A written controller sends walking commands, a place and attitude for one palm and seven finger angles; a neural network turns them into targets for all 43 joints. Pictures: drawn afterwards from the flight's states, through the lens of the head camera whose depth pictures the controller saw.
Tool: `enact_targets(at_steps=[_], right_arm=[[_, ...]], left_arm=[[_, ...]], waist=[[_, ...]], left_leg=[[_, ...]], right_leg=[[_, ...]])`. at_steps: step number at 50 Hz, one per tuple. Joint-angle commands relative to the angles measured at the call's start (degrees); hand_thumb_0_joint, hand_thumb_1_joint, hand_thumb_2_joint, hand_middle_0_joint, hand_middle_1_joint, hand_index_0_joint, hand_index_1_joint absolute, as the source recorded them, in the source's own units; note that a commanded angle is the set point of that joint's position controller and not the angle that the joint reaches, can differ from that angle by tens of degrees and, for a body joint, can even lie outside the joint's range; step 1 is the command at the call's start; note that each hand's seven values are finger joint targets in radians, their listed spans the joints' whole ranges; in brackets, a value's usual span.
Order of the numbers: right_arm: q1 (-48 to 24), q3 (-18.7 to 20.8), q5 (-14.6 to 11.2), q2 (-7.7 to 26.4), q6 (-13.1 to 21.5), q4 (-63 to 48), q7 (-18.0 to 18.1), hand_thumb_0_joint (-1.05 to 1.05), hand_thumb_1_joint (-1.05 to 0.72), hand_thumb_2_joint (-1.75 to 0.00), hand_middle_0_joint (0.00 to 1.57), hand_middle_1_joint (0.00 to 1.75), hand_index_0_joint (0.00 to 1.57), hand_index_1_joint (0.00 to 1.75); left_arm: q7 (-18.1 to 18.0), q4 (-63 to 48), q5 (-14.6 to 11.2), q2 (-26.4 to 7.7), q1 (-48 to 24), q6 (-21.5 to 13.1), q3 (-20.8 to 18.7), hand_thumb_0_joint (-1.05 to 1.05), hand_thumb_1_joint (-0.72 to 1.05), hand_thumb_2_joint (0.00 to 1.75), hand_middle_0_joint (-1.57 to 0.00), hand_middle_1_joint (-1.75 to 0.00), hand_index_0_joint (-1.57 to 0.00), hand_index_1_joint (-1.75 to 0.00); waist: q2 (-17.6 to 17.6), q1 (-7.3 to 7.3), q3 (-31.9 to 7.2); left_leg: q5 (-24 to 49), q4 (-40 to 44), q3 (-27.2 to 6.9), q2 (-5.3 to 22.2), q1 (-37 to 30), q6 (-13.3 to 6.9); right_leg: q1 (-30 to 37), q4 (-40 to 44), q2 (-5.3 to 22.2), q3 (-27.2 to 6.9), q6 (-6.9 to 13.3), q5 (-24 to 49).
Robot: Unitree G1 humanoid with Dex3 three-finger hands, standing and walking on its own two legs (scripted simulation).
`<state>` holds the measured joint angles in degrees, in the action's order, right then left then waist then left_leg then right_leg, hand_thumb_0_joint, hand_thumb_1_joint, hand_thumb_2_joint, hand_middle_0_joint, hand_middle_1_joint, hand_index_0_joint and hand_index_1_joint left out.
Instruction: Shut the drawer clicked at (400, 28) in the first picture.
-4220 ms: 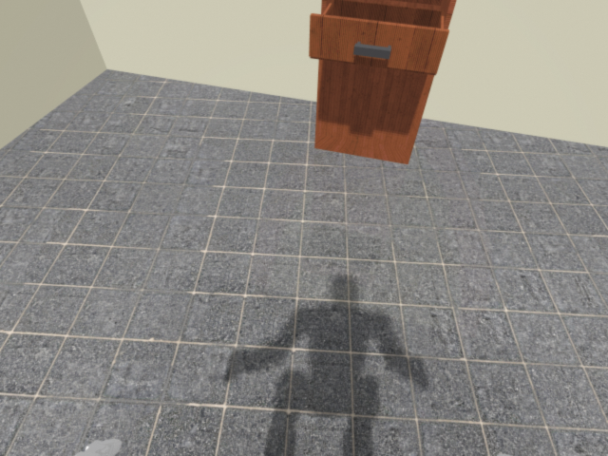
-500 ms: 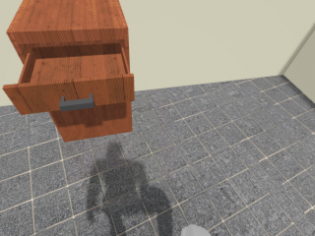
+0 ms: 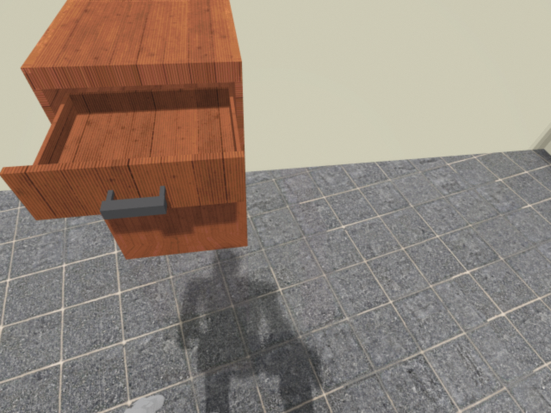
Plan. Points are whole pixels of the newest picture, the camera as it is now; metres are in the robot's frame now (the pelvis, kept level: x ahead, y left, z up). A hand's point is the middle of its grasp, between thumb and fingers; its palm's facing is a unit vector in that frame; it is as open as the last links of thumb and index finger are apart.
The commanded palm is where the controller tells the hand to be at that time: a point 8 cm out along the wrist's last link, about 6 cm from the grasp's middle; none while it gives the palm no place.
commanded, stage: turn to face it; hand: left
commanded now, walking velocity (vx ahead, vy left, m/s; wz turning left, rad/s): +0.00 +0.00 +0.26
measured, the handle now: (135, 199) +0.52 +0.31 -0.06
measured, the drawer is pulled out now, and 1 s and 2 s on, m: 0.30 0.30 0.30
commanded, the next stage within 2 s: take the last steps up to it in 0.12 s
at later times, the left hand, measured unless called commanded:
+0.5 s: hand out of the picture +0.00 +0.18 -0.16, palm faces +0.18 -0.96 -0.23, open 7.4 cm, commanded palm none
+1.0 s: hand out of the picture +0.10 +0.23 -0.17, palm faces +0.18 -0.97 -0.16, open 7.4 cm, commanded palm none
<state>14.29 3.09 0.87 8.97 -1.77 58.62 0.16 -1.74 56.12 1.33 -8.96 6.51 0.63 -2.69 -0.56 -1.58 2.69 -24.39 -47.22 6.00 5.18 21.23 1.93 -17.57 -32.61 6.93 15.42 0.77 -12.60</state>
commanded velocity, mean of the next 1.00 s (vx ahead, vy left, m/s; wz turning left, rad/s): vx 0.22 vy -0.01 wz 0.08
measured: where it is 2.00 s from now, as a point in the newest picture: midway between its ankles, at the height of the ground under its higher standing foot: outside the picture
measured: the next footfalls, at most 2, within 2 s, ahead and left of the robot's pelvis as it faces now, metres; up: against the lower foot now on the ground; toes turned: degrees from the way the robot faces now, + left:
left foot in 0.04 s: +0.07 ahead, +0.12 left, +0.00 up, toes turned +8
right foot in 0.42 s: +0.06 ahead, -0.12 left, +0.00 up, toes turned +0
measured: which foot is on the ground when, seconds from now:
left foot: up 0.00-0.02, down 0.04-0.42, up 0.44-0.80, down 0.82-1.00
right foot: down 0.00-0.04, up 0.06-0.40, down 0.42-0.82, up 0.84-1.00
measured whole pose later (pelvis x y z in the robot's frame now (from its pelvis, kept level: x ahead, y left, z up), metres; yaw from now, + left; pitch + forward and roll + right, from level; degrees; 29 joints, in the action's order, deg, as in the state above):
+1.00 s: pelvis +0.14 +0.06 +0.01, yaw +6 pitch -1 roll +0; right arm 13.8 2.8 1.2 8.2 3.8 59.9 1.4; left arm 0.1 63.8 1.4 -10.2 17.8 -0.1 -3.4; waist -2.8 0.6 2.9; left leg -13.5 -24.8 9.9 2.2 10.7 -1.8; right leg -25.6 -60.7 5.2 4.7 0.1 -20.8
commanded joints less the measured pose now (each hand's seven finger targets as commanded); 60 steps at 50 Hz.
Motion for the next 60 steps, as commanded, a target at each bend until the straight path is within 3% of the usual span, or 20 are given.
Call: enact_targets(at_steps=[1, 2, 3, 6, 11, 16, 19, 20, 21, 22, 23, 28, 35, 39, 41, 43, 45, 50, 57, 60], right_arm=[[8.5, 0.8, 0.7, 6.0, 0.9, -1.8, -0.3, 0.00, -0.90, -0.90, 0.20, 0.30, 0.20, 0.30], [8.0, 1.7, 1.2, 11.2, 1.1, -3.7, 0.0, 0.00, -0.90, -0.90, 0.20, 0.30, 0.20, 0.30], [5.8, 2.2, 1.5, 13.3, 1.2, -4.6, 0.4, 0.00, -0.90, -0.90, 0.20, 0.30, 0.20, 0.30], [-2.1, 1.3, 0.9, 10.8, 2.1, -6.1, 1.4, 0.00, -0.90, -0.90, 0.20, 0.30, 0.20, 0.30], [0.0, 1.4, 0.4, 11.1, 2.2, -5.0, 1.6, 0.00, -0.90, -0.90, 0.20, 0.30, 0.20, 0.30], [0.8, 1.5, 0.6, 11.1, 1.8, -3.4, 1.0, 0.00, -0.90, -0.90, 0.20, 0.30, 0.20, 0.30], [-1.2, 1.3, 0.1, 9.9, 1.9, -2.6, 0.6, 0.00, -0.90, -0.90, 0.20, 0.30, 0.20, 0.30], [-1.5, 0.9, -0.3, 7.3, 2.1, -2.8, 0.4, 0.00, -0.90, -0.90, 0.20, 0.30, 0.20, 0.30], [-2.6, -0.1, -0.6, 3.9, 2.4, -4.2, 0.0, 0.00, -0.90, -0.90, 0.20, 0.30, 0.20, 0.30], [-7.4, 0.4, 0.2, 6.3, 2.1, -6.3, -0.6, 0.00, -0.90, -0.90, 0.20, 0.30, 0.20, 0.30], [-8.8, 0.9, 0.5, 7.1, 1.9, -6.1, -0.9, 0.00, -0.90, -0.90, 0.20, 0.30, 0.20, 0.30], [-4.3, 0.8, 0.5, 4.3, 2.0, -2.1, -1.7, 0.00, -0.90, -0.90, 0.20, 0.30, 0.20, 0.30], [-8.6, 0.3, 0.1, 1.8, 3.1, -3.7, -2.1, 0.00, -0.90, -0.90, 0.20, 0.30, 0.20, 0.30], [3.0, 0.7, 0.4, 4.2, 4.7, 0.4, -0.9, 0.00, -0.90, -0.90, 0.20, 0.30, 0.20, 0.30], [17.0, 2.9, 0.8, 14.4, 5.0, 3.4, 0.6, 0.00, -0.90, -0.90, 0.20, 0.30, 0.20, 0.30], [12.8, 2.3, 0.7, 11.6, 4.5, 3.1, 1.3, 0.00, -0.90, -0.90, 0.20, 0.30, 0.20, 0.30], [6.9, 1.2, 0.7, 6.8, 5.1, 1.2, 1.3, 0.00, -0.90, -0.90, 0.20, 0.30, 0.20, 0.30], [5.4, 0.3, 0.4, 5.8, 6.1, 1.2, 1.6, 0.00, -0.90, -0.90, 0.20, 0.30, 0.20, 0.30], [6.1, 1.3, 1.0, 7.8, 4.7, 2.3, 1.0, 0.00, -0.90, -0.90, 0.20, 0.30, 0.20, 0.30], [6.3, 0.7, 0.7, 6.4, 4.3, 3.1, 0.9, 0.00, -0.90, -0.90, 0.20, 0.30, 0.20, 0.30]], left_arm=[[-0.1, -3.5, -0.7, -7.1, 3.4, 0.8, -1.9, 0.00, 0.90, 0.90, -0.20, -0.30, -0.20, -0.30], [0.3, -5.5, -1.0, -4.2, 3.6, 1.3, -1.5, 0.00, 0.90, 0.90, -0.20, -0.30, -0.20, -0.30], [0.4, -6.4, -0.4, -5.3, 0.6, 1.4, -1.5, 0.00, 0.90, 0.90, -0.20, -0.30, -0.20, -0.30], [1.0, -3.8, 0.1, -6.3, 4.2, 1.0, -2.1, 0.00, 0.90, 0.90, -0.20, -0.30, -0.20, -0.30], [0.5, -2.1, -0.6, -5.5, 6.0, 0.8, -1.0, 0.00, 0.90, 0.90, -0.20, -0.30, -0.20, -0.30], [1.0, -0.4, -0.2, -4.2, 8.0, -0.3, 0.0, 0.00, 0.90, 0.90, -0.20, -0.30, -0.20, -0.30], [1.4, 2.6, 0.2, -4.7, 14.7, -1.5, 0.2, 0.00, 0.90, 0.90, -0.20, -0.30, -0.20, -0.30], [1.1, 3.6, 0.5, -6.9, 17.4, -2.2, -0.2, 0.00, 0.90, 0.90, -0.20, -0.30, -0.20, -0.30], [0.7, 4.0, 0.9, -11.3, 19.7, -2.4, -1.1, 0.00, 0.90, 0.90, -0.20, -0.30, -0.20, -0.30], [0.5, 3.8, 0.4, -13.2, 22.3, -2.5, -1.5, 0.00, 0.90, 0.90, -0.20, -0.30, -0.20, -0.30], [0.3, 4.4, 0.3, -12.0, 21.5, -3.1, -1.5, 0.00, 0.90, 0.90, -0.20, -0.30, -0.20, -0.30], [0.3, 4.5, 0.2, -6.2, 19.2, -4.6, -0.1, 0.00, 0.90, 0.90, -0.20, -0.30, -0.20, -0.30], [0.4, 7.3, 0.5, -7.3, 22.2, -4.6, -0.8, 0.00, 0.90, 0.90, -0.20, -0.30, -0.20, -0.30], [0.6, 7.8, -0.1, -6.0, 20.7, -3.7, -1.0, 0.00, 0.90, 0.90, -0.20, -0.30, -0.20, -0.30], [1.1, 5.1, -0.5, -1.1, 19.8, -3.7, -0.2, 0.00, 0.90, 0.90, -0.20, -0.30, -0.20, -0.30], [1.1, 3.5, -0.1, -2.2, 13.1, -3.3, -0.6, 0.00, 0.90, 0.90, -0.20, -0.30, -0.20, -0.30], [1.9, 4.1, 0.3, -1.8, 11.7, -3.0, -0.9, 0.00, 0.90, 0.90, -0.20, -0.30, -0.20, -0.30], [2.1, 3.7, 0.2, -0.9, 12.3, -1.4, -0.6, 0.00, 0.90, 0.90, -0.20, -0.30, -0.20, -0.30], [2.2, -0.1, 0.2, -2.5, 4.4, -1.4, -0.7, 0.00, 0.90, 0.90, -0.20, -0.30, -0.20, -0.30], [1.9, 1.8, 0.3, -4.7, 9.9, -2.4, -1.3, 0.00, 0.90, 0.90, -0.20, -0.30, -0.20, -0.30]], waist=[[6.3, -0.76, -1.0], [19.4, -0.93, 1.3], [18.0, -1.96, 2.4], [11.5, 1.95, -0.1], [7.1, 0.28, -6.1], [9.6, -0.56, -4.1], [6.3, 2.57, -2.4], [-0.7, 3.78, -1.4], [-14.1, 4.95, 1.8], [-14.0, 7.42, 3.7], [-15.0, 6.45, 6.5], [-6.6, 2.57, 6.1], [-7.8, 4.40, 5.3], [-2.0, -0.33, -0.2], [19.6, -4.69, -7.3], [14.3, -4.08, -2.0], [6.2, -1.25, 3.0], [6.8, 1.88, 0.8], [7.8, 1.04, 2.7], [2.4, 3.92, 0.8]], left_leg=[[8.9, 23.7, -7.7, 4.0, -10.3, -2.1], [9.3, 33.5, -24.3, 15.3, -6.4, -7.9], [5.9, 37.3, -29.7, 18.6, -1.3, -12.4], [17.3, 33.0, -18.8, 12.2, -7.1, -11.0], [41.0, 27.3, -12.3, 10.6, -19.1, -12.0], [17.0, 30.3, -15.5, 10.0, -14.8, -11.6], [1.1, 26.7, -13.5, 5.9, -6.6, -8.3], [-2.2, 18.8, -10.0, 1.8, 0.9, -5.8], [-5.2, 7.5, -2.4, -4.9, 11.6, -2.7], [-7.8, -1.5, -4.1, -3.8, 15.2, -2.8], [-3.9, -7.0, -6.5, -2.4, 16.4, -2.9], [9.1, -9.5, -3.6, 0.4, 12.9, -1.2], [7.3, 6.8, 0.2, -0.5, 5.2, -1.9], [11.8, 21.1, 2.4, -2.5, -16.2, -2.6], [11.6, 31.4, -26.2, 19.0, -31.3, -10.7], [1.7, 35.5, -26.2, 19.5, -21.9, -13.6], [6.0, 37.1, -18.6, 16.5, -13.7, -12.1], [24.0, 36.3, -6.9, 11.8, -12.3, -11.4], [19.9, 33.2, -5.9, 12.2, -11.7, -10.8], [17.9, 23.0, -2.9, 8.1, -7.5, -6.9]], right_leg=[[-8.2, -0.4, 6.1, -5.1, -0.6, -10.7], [-12.6, -10.2, -0.4, -4.0, -4.1, -17.6], [-11.4, -20.3, -1.5, -8.8, -3.3, -20.5], [-14.3, -29.5, -1.1, -14.0, -3.5, -12.0], [-10.2, -19.0, -2.6, -12.8, -4.8, -13.0], [-3.0, -7.5, -4.5, -10.7, -3.5, -13.6], [8.5, 8.4, -4.9, -9.5, -2.8, -4.6], [14.7, 14.8, 0.3, -16.5, -1.3, -9.1], [17.4, 22.4, 11.4, -31.9, 3.7, -18.5], [13.1, 27.3, 17.6, -39.8, 8.1, -26.4], [9.4, 28.9, 16.5, -40.4, 8.2, -28.3], [9.0, 24.3, 9.7, -20.7, 5.4, -4.1], [8.9, 22.0, 10.1, -17.5, 6.9, -0.2], [3.7, 6.7, 4.6, -11.7, 3.5, 2.7], [-14.2, -21.9, -5.1, -6.2, -0.8, -20.6], [-19.4, -35.3, -1.9, -12.9, 0.7, -17.8], [-17.9, -34.5, 0.9, -14.3, 0.1, -10.8], [-11.6, -22.2, 0.4, -12.7, -1.6, -4.7], [-5.4, -6.1, -1.7, -10.0, -1.4, -2.7], [8.6, 4.8, -3.9, -8.5, -0.7, 3.3]])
